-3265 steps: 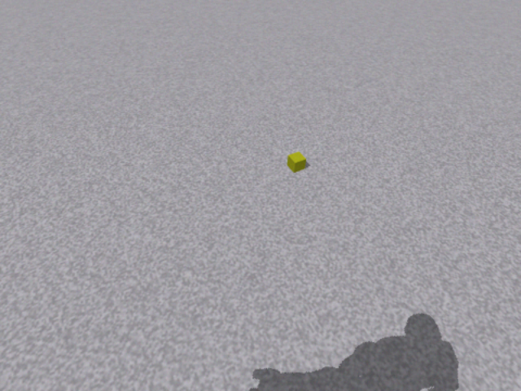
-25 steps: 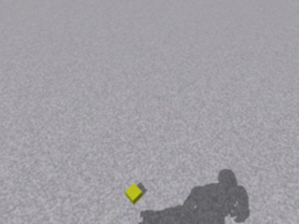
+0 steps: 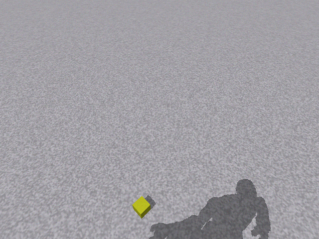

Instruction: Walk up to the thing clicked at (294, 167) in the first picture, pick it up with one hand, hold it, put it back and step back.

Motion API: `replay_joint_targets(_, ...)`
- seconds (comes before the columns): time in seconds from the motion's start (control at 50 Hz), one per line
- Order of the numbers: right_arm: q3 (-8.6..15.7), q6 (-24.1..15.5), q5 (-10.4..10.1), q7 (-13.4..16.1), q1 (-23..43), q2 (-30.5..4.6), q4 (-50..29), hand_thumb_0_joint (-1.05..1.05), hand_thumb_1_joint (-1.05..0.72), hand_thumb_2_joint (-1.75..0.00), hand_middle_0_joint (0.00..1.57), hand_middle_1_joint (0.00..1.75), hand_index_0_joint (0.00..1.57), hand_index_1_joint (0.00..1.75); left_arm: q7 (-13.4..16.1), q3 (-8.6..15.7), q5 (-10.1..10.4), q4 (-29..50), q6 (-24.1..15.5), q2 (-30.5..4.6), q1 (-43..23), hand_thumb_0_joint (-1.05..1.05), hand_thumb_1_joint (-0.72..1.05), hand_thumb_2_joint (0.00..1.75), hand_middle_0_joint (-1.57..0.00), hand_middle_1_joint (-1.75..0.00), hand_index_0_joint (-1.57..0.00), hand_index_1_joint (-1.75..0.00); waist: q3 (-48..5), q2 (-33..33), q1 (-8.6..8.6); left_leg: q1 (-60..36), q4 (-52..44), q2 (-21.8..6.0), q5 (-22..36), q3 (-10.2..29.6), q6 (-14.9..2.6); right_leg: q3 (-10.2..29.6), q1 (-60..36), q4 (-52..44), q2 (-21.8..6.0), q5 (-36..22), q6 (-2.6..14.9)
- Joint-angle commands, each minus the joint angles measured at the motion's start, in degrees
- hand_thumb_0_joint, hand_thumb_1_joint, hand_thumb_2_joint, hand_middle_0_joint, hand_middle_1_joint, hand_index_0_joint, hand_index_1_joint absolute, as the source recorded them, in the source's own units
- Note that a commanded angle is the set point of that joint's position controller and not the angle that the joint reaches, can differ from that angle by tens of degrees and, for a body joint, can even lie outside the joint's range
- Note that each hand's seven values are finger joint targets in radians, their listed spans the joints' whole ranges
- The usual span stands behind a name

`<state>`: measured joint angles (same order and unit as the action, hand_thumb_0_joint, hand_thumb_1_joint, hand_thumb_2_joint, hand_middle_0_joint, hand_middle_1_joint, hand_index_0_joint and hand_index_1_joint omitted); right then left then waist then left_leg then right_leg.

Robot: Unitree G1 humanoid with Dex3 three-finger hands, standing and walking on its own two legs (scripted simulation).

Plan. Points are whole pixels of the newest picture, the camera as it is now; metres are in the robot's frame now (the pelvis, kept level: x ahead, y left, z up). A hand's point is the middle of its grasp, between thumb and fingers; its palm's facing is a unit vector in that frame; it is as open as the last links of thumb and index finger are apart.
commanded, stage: stand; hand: left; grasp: from above
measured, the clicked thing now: (141, 207) +0.47 +0.13 -0.74
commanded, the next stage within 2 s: step back in 1.38 s
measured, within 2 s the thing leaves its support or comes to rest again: neither
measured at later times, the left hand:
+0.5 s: hand out of the picture +0.09 +0.25 -0.15, palm faces +0.01 -0.94 -0.34, open 7.3 cm
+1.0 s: hand out of the picture +0.09 +0.24 -0.15, palm faces +0.00 -0.94 -0.34, open 7.3 cm
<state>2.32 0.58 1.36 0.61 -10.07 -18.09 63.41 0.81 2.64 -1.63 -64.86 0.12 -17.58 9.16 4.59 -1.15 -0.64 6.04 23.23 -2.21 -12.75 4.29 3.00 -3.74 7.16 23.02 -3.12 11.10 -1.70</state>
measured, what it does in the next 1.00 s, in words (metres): stands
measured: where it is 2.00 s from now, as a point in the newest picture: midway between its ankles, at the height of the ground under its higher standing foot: outside the picture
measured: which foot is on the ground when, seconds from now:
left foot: down 0.00-1.00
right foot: down 0.00-1.00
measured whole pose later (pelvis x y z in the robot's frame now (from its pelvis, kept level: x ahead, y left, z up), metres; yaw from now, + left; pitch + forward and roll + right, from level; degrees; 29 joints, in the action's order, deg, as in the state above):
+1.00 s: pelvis +0.02 -0.01 +0.00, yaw -1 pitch -3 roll +0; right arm 1.1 0.3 1.0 0.1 -6.6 -19.1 64.6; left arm -0.1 1.9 -1.2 -65.3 -0.1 -18.7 5.9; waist 3.9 -0.6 -0.4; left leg 4.7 19.6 -2.9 -12.1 3.7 3.5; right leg -3.4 6.6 20.7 -2.5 10.9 -1.3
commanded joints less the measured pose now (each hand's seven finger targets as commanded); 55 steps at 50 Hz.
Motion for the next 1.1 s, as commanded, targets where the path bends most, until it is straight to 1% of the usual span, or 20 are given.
replay_joint_targets(0.0, 1.45, -1.42, -0.16, 0.82, 1.81, -10.51, -3.58, 0.00, -0.90, -0.90, 0.20, 0.30, 0.20, 0.30, 0.81, 1.76, 0.22, 3.45, -1.39, -11.61, -2.45, 0.00, 0.90, 0.90, -0.20, -0.30, -0.20, -0.30, -1.84, 1.93, -0.02, 3.21, -4.41, -3.14, 6.10, 1.92, -3.68, 4.82, -0.82, -6.05, -4.06, 0.25, 2.02)
replay_joint_targets(0.02, 1.36, -1.39, -0.09, 0.81, 1.74, -10.71, -3.24, 0.00, -0.90, -0.90, 0.20, 0.30, 0.20, 0.30, 0.79, 1.74, 0.35, 3.20, -1.40, -11.51, -2.53, 0.00, 0.90, 0.90, -0.20, -0.30, -0.20, -0.30, -1.66, 1.01, -0.13, 3.63, -4.28, -3.29, 5.29, 1.86, -3.88, 5.25, -1.49, -6.36, -4.25, 0.12, 2.01)
replay_joint_targets(0.08, 1.24, -1.16, -0.18, 0.66, 1.60, -10.66, -3.03, 0.00, -0.90, -0.90, 0.20, 0.30, 0.20, 0.30, 0.66, 1.85, 0.22, 3.29, -1.24, -12.47, -3.40, 0.00, 0.90, 0.90, -0.20, -0.30, -0.20, -0.30, -0.44, 1.39, 0.07, 4.93, -5.12, -2.93, 2.21, 1.64, -3.63, 5.66, -0.49, -7.40, -4.18, 5.08, 2.07)
replay_joint_targets(0.18, 0.94, -1.57, -0.13, 0.69, 2.05, -11.03, -2.91, 0.00, -0.90, -0.90, 0.20, 0.30, 0.20, 0.30, 0.41, 1.84, 0.49, 3.01, -1.30, -12.13, -3.58, 0.00, 0.90, 0.90, -0.20, -0.30, -0.20, -0.30, -2.34, -0.45, -0.26, 4.76, -5.64, -3.67, 5.15, 1.87, -3.66, 5.02, -2.96, -5.73, -4.02, -0.87, 2.09)
replay_joint_targets(0.2, 0.94, -1.57, -0.14, 0.67, 2.21, -10.91, -2.87, 0.00, -0.90, -0.90, 0.20, 0.30, 0.20, 0.30, 0.37, 1.92, 0.50, 3.04, -1.30, -12.52, -3.82, 0.00, 0.90, 0.90, -0.20, -0.30, -0.20, -0.30, -2.14, 0.56, -0.28, 4.86, -6.01, -3.58, 4.86, 1.89, -3.52, 4.99, -2.51, -5.84, -3.98, 0.57, 2.15)
replay_joint_targets(0.26, 0.95, -1.81, -0.24, 0.80, 3.30, -11.41, -3.02, 0.00, -0.90, -0.90, 0.20, 0.30, 0.20, 0.30, 0.28, 1.71, 0.51, 3.11, -1.26, -11.97, -4.34, 0.00, 0.90, 0.90, -0.20, -0.30, -0.20, -0.30, -3.18, -0.05, -0.34, 3.10, -5.87, -4.14, 8.43, 1.98, -3.54, 4.63, -2.51, -5.06, -4.01, -2.42, 2.37)
replay_joint_targets(0.32, 0.79, -1.77, -0.26, 0.84, 2.87, -11.64, -2.52, 0.00, -0.90, -0.90, 0.20, 0.30, 0.20, 0.30, 0.21, 1.64, 0.68, 3.03, -1.21, -12.17, -5.03, 0.00, 0.90, 0.90, -0.20, -0.30, -0.20, -0.30, -2.90, -0.43, -0.07, 4.09, -6.11, -3.91, 7.62, 1.64, -3.39, 4.74, -3.00, -5.29, -3.87, -2.26, 2.08)
replay_joint_targets(0.36, 0.87, -1.85, -0.27, 0.76, 3.65, -11.63, -2.74, 0.00, -0.90, -0.90, 0.20, 0.30, 0.20, 0.30, 0.18, 1.53, 0.56, 3.05, -1.28, -12.03, -4.79, 0.00, 0.90, 0.90, -0.20, -0.30, -0.20, -0.30, -3.62, 0.15, -0.18, 3.06, -5.76, -4.21, 9.85, 1.75, -3.44, 4.41, -3.09, -5.07, -3.99, -3.52, 2.27)
replay_joint_targets(0.4, 0.75, -1.93, -0.30, 0.86, 3.32, -11.71, -2.52, 0.00, -0.90, -0.90, 0.20, 0.30, 0.20, 0.30, 0.25, 1.53, 0.80, 2.98, -1.40, -12.07, -5.17, 0.00, 0.90, 0.90, -0.20, -0.30, -0.20, -0.30, -5.69, 0.41, 0.08, 1.61, -5.06, -4.44, 13.26, 1.35, -3.52, 4.55, -4.39, -4.28, -4.56, -9.51, 2.33)
replay_joint_targets(0.46, 0.76, -1.90, -0.28, 0.83, 3.55, -12.08, -2.48, 0.00, -0.90, -0.90, 0.20, 0.30, 0.20, 0.30, 0.27, 1.37, 0.76, 2.92, -1.36, -12.09, -4.85, 0.00, 0.90, 0.90, -0.20, -0.30, -0.20, -0.30, -5.29, 0.73, 0.06, 1.42, -5.60, -4.24, 12.49, 1.33, -3.28, 4.08, -3.75, -4.60, -4.23, -8.49, 2.18)
replay_joint_targets(0.56, 0.63, -1.78, -0.35, 0.73, 3.93, -12.12, -2.36, 0.00, -0.90, -0.90, 0.20, 0.30, 0.20, 0.30, 0.32, 1.30, 0.75, 2.78, -1.55, -12.32, -5.06, 0.00, 0.90, 0.90, -0.20, -0.30, -0.20, -0.30, -5.89, 1.30, 0.22, 0.83, -5.16, -4.37, 13.94, 1.05, -3.43, 4.11, -4.58, -4.72, -4.56, -11.57, 1.98)
replay_joint_targets(0.62, 0.64, -1.60, -0.35, 0.72, 4.67, -12.12, -2.28, 0.00, -0.90, -0.90, 0.20, 0.30, 0.20, 0.30, 0.31, 1.27, 0.74, 2.75, -1.39, -12.68, -5.46, 0.00, 0.90, 0.90, -0.20, -0.30, -0.20, -0.30, -4.35, 1.54, 0.10, 1.35, -5.83, -4.29, 11.98, 1.08, -3.15, 3.93, -2.99, -5.14, -4.23, -8.01, 2.12)
replay_joint_targets(0.66, 0.84, -1.60, -0.36, 0.62, 4.70, -12.40, -2.37, 0.00, -0.90, -0.90, 0.20, 0.30, 0.20, 0.30, 0.33, 1.16, 0.62, 3.07, -1.54, -12.41, -5.39, 0.00, 0.90, 0.90, -0.20, -0.30, -0.20, -0.30, -5.67, 0.87, 0.26, 0.88, -5.43, -4.49, 13.06, 0.87, -3.34, 3.96, -3.93, -5.08, -4.50, -9.74, 2.22)
replay_joint_targets(0.7, 0.67, -1.56, -0.38, 0.52, 4.82, -12.17, -2.29, 0.00, -0.90, -0.90, 0.20, 0.30, 0.20, 0.30, 0.27, 1.12, 0.63, 2.94, -1.60, -12.47, -5.18, 0.00, 0.90, 0.90, -0.20, -0.30, -0.20, -0.30, -4.62, 0.95, 0.22, 1.39, -5.84, -4.26, 11.00, 0.84, -3.29, 3.93, -3.10, -5.59, -4.25, -7.64, 2.06)
replay_joint_targets(0.76, 0.69, -1.62, -0.41, 0.47, 5.18, -12.08, -2.44, 0.00, -0.90, -0.90, 0.20, 0.30, 0.20, 0.30, 0.26, 1.33, 0.67, 3.24, -1.60, -13.17, -5.78, 0.00, 0.90, 0.90, -0.20, -0.30, -0.20, -0.30, -4.95, 0.53, 0.27, 1.40, -6.19, -4.38, 11.56, 0.78, -3.11, 4.07, -3.41, -5.25, -4.32, -7.74, 2.32)
replay_joint_targets(0.82, 0.66, -1.58, -0.44, 0.43, 5.17, -12.33, -2.26, 0.00, -0.90, -0.90, 0.20, 0.30, 0.20, 0.30, 0.12, 1.20, 0.70, 3.19, -1.56, -12.85, -5.64, 0.00, 0.90, 0.90, -0.20, -0.30, -0.20, -0.30, -3.99, 0.07, 0.22, 2.38, -6.50, -4.41, 9.83, 0.97, -3.19, 4.24, -3.25, -5.71, -4.18, -5.30, 2.34)
replay_joint_targets(0.86, 0.65, -1.70, -0.33, 0.38, 4.91, -12.33, -2.43, 0.00, -0.90, -0.90, 0.20, 0.30, 0.20, 0.30, 0.09, 1.28, 0.73, 3.31, -1.65, -13.04, -5.64, 0.00, 0.90, 0.90, -0.20, -0.30, -0.20, -0.30, -5.51, -0.02, 0.45, 1.62, -6.35, -4.59, 10.68, 0.75, -3.35, 4.52, -3.77, -5.40, -4.51, -7.37, 2.45)
replay_joint_targets(0.98, 0.67, -1.76, -0.40, 0.38, 5.10, -12.49, -2.42, 0.00, -0.90, -0.90, 0.20, 0.30, 0.20, 0.30, -0.01, 1.19, 0.71, 3.55, -1.67, -13.30, -5.71, 0.00, 0.90, 0.90, -0.20, -0.30, -0.20, -0.30, -5.42, 0.49, 0.27, 1.67, -6.61, -4.59, 11.75, 0.87, -3.16, 4.35, -3.90, -5.09, -4.40, -7.92, 2.56)
replay_joint_targets(1.0, 0.74, -1.80, -0.39, 0.37, 5.56, -12.85, -2.51, 0.00, -0.90, -0.90, 0.20, 0.30, 0.20, 0.30, 0.01, 1.06, 0.68, 3.49, -1.76, -12.94, -5.17, 0.00, 0.90, 0.90, -0.20, -0.30, -0.20, -0.30, -6.29, 0.06, 0.06, 0.86, -5.97, -4.75, 13.17, 0.91, -3.30, 4.21, -4.35, -4.90, -4.62, -10.24, 2.56)
replay_joint_targets(1.08, 0.57, -1.62, -0.48, 0.30, 4.96, -12.39, -2.39, 0.00, -0.90, -0.90, 0.20, 0.30, 0.20, 0.30, 0.07, 1.08, 0.76, 3.29, -1.76, -13.31, -5.27, 0.00, 0.90, 0.90, -0.20, -0.30, -0.20, -0.30, -5.30, 1.60, 0.33, 1.53, -6.49, -4.49, 11.04, 0.87, -3.31, 4.15, -3.76, -5.46, -4.52, -8.24, 2.44)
